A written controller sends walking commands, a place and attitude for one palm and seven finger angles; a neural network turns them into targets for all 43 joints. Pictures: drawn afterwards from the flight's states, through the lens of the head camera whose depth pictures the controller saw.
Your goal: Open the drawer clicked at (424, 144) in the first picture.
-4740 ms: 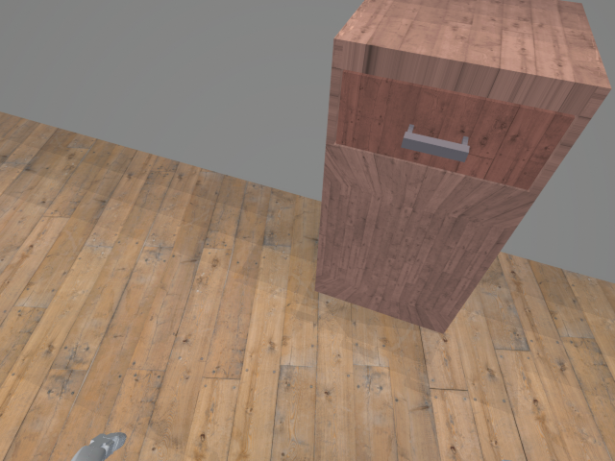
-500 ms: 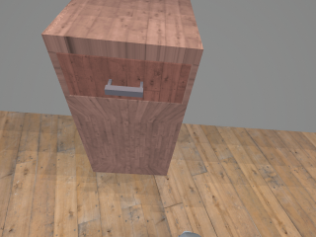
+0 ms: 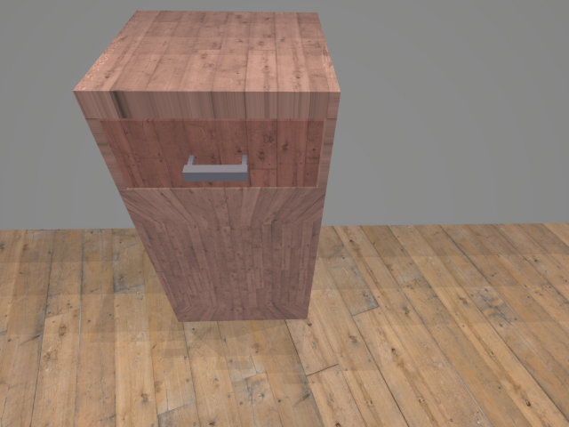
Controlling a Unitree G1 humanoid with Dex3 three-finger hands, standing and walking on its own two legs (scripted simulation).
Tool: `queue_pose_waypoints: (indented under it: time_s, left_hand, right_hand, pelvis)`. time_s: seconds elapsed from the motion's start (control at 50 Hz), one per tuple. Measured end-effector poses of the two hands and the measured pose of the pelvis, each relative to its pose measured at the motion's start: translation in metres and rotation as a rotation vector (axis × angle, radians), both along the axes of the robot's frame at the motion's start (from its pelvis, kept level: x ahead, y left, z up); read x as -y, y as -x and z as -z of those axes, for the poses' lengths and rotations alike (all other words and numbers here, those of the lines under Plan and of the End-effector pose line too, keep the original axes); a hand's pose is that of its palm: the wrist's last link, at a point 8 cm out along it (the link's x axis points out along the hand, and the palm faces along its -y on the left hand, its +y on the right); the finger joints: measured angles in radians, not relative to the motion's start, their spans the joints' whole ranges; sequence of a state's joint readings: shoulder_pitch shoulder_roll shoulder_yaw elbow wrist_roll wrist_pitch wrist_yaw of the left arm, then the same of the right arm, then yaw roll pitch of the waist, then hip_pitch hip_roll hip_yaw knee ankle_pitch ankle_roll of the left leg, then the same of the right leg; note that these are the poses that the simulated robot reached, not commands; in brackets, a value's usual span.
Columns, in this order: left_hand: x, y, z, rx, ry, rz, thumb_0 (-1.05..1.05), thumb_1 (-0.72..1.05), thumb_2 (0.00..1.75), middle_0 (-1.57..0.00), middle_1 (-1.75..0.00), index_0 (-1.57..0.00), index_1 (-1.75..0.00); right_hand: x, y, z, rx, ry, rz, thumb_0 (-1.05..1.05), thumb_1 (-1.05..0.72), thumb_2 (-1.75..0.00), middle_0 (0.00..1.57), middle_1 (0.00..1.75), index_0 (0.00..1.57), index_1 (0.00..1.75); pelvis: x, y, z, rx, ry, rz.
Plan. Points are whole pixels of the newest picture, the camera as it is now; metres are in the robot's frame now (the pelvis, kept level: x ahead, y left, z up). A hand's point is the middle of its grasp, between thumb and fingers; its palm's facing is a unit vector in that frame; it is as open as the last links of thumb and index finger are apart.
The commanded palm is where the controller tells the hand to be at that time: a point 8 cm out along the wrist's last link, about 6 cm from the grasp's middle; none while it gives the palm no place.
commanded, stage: come to a stop and stand still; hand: left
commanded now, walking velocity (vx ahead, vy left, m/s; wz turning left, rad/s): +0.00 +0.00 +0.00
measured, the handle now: (217, 166) +0.60 +0.17 +0.01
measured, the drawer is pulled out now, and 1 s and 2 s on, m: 0.00 0.00 0.00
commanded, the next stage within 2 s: look again from close up in 0.22 s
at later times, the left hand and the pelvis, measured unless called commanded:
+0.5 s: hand out of the picture -0.01 +0.17 -0.19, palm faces +0.03 -0.99 -0.16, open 7.3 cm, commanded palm none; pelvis +0.00 +0.01 -0.01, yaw +1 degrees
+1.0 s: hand out of the picture +0.02 +0.20 -0.19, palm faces +0.02 -0.99 -0.16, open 7.3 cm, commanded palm none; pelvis +0.03 +0.03 -0.01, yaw +1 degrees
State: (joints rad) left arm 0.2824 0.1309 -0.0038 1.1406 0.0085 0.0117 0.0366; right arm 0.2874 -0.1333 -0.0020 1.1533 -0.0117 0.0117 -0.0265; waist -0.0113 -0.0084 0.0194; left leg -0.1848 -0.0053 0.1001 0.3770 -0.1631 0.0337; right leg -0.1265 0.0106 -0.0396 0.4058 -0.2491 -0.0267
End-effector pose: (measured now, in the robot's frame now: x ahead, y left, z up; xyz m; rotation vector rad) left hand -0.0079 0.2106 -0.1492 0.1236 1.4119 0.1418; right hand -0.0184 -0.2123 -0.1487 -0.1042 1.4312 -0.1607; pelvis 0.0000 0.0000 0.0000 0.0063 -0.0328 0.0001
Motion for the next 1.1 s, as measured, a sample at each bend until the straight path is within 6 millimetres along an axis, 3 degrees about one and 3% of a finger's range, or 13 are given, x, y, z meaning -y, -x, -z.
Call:
queue_pose_waypoints:
  time_s: [0.14,0.28,0.44,0.72,0.92,1.1]
  left_hand:
    - [0.005,0.012,0.001,-0.016,0.015,-0.009,0.01,0.92,0.9,-0.2,-0.3,-0.2,-0.3]
    - [0.01,0.023,0.001,-0.049,0.026,-0.021,0.0,0.91,0.9,-0.2,-0.3,-0.2,-0.3]
    - [0.004,0.022,0.007,-0.029,0.022,0.0,0.0,0.91,0.9,-0.2,-0.3,-0.2,-0.3]
    - [-0.032,-0.027,0.006,0.068,-0.017,-0.001,0.0,0.92,0.9,-0.2,-0.3,-0.2,-0.3]
    - [-0.036,-0.03,0.008,0.038,0.002,0.008,0.0,0.91,0.9,-0.19,-0.3,-0.2,-0.3]
    - [-0.03,-0.022,0.011,-0.026,0.013,0.018,0.0,0.91,0.9,-0.19,-0.3,-0.2,-0.3]
  right_hand:
    - [-0.005,0.03,-0.001,-0.072,-0.007,0.012,0.0,-0.92,-0.9,0.2,0.3,0.2,0.3]
    - [-0.01,0.037,-0.001,-0.094,-0.015,0.018,0.0,-0.91,-0.9,0.2,0.3,0.2,0.3]
    - [-0.013,0.009,0.005,-0.018,-0.021,-0.021,0.0,-0.91,-0.9,0.2,0.3,0.2,0.3]
    - [-0.018,-0.04,0.003,0.079,0.03,-0.065,0.02,-0.94,-0.9,0.2,0.3,0.2,0.3]
    - [-0.019,-0.051,-0.004,0.077,0.051,-0.07,0.01,-0.93,-0.9,0.2,0.3,0.2,0.3]
    - [-0.018,-0.047,-0.001,0.047,0.041,-0.045,0.0,-0.92,-0.9,0.2,0.3,0.2,0.3]
  pelvis:
    - [0.001,0.006,0.0,-0.007,0.004,-0.004]
    - [0.001,0.005,0.0,-0.017,0.005,-0.006]
    - [-0.007,0.003,0.008,-0.029,0.035,-0.022]
    - [-0.026,-0.02,0.009,-0.023,0.014,-0.012]
    - [-0.031,-0.025,0.007,-0.029,0.011,-0.008]
    - [-0.025,-0.031,0.009,-0.045,-0.008,-0.009]
